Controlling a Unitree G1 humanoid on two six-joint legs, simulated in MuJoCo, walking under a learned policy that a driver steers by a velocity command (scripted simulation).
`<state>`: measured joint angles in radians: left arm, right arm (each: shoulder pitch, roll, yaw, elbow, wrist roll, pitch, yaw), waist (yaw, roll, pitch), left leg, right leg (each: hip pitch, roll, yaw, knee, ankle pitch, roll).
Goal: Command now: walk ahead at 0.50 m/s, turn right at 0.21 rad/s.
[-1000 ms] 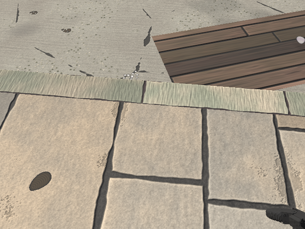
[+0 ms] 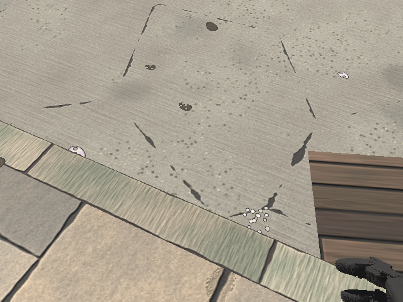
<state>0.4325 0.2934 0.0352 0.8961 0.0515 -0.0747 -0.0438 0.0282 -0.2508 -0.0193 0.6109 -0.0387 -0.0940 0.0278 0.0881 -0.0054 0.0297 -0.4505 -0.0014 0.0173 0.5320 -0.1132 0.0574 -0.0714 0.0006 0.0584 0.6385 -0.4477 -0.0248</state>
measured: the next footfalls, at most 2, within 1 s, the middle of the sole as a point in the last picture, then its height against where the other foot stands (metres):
right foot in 0.50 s outside the picture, level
left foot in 0.90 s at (238, 241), level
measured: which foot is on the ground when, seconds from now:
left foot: down 0.00-0.54, up 0.56-0.88, down 0.90-1.00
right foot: up 0.00-0.48, down 0.50-0.90, up 0.92-1.00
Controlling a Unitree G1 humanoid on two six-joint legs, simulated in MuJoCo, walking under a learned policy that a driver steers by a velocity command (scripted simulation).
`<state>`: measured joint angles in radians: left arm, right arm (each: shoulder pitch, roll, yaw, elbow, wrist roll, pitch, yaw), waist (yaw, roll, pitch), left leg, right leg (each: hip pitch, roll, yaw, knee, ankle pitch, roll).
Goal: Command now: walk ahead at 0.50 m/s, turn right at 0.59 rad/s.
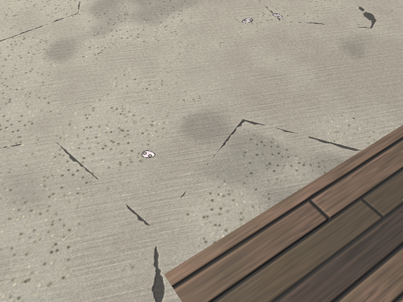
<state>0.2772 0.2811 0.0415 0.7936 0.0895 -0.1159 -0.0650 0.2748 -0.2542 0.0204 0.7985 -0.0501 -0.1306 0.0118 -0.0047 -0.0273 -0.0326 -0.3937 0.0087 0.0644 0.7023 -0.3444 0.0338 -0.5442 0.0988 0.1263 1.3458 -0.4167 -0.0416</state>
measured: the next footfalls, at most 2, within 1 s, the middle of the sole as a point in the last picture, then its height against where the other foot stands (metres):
right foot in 0.40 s outside the picture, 0.11 m lower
left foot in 0.92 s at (185, 273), level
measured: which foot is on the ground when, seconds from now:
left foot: down 0.00-0.42, up 0.44-0.90, down 0.92-1.00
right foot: up 0.00-0.38, down 0.40-0.90, up 0.92-1.00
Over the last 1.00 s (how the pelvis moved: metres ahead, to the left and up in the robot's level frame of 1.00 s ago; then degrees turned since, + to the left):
0.56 -0.12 -0.01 -34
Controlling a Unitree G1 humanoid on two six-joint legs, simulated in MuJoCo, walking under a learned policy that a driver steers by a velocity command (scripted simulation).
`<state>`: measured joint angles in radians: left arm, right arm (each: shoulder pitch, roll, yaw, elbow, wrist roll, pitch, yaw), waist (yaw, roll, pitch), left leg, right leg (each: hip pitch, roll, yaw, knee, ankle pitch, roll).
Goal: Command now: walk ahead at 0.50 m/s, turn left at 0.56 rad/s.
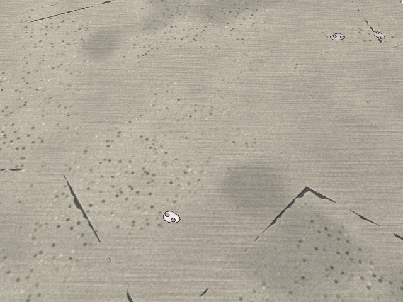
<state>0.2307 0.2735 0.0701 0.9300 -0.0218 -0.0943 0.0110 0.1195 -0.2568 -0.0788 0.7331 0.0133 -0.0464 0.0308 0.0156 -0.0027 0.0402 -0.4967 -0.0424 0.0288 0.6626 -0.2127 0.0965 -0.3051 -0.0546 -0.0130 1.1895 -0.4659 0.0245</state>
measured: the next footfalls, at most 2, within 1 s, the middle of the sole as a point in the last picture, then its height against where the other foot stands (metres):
right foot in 0.42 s outside the picture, level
left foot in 0.90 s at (132, 252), level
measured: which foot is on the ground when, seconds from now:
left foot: down 0.00-0.44, up 0.46-0.88, down 0.90-1.00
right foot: up 0.00-0.40, down 0.42-0.90, up 0.92-1.00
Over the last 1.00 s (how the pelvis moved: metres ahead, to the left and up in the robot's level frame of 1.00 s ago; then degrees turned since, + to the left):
0.56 -0.01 -0.10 12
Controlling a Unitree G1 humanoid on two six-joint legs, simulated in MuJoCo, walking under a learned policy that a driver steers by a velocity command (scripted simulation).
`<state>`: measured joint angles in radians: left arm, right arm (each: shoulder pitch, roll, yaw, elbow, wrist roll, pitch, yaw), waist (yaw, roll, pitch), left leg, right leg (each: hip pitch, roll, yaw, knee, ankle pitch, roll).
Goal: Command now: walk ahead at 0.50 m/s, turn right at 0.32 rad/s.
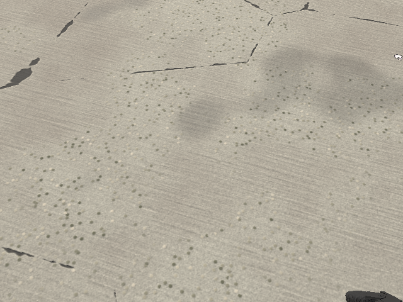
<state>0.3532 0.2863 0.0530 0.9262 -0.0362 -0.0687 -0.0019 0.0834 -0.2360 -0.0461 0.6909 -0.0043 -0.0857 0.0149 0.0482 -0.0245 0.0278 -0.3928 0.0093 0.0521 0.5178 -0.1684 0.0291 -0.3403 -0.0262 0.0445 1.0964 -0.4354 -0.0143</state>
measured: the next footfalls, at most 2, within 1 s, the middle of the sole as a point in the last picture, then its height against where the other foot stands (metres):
right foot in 0.42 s outside the picture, level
left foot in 0.90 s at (244, 237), level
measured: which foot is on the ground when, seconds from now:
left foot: down 0.00-0.42, up 0.44-0.88, down 0.90-1.00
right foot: up 0.00-0.40, down 0.42-0.92, up 0.94-1.00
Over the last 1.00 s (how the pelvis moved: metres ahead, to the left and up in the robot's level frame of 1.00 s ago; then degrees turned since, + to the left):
0.53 0.12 0.01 17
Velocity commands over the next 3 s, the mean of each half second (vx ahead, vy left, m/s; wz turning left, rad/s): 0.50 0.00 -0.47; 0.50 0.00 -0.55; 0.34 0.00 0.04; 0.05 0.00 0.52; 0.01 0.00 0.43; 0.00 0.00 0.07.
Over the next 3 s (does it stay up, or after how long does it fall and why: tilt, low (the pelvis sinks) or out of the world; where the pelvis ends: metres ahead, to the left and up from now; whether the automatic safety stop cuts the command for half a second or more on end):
stays up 0.74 -0.27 0.00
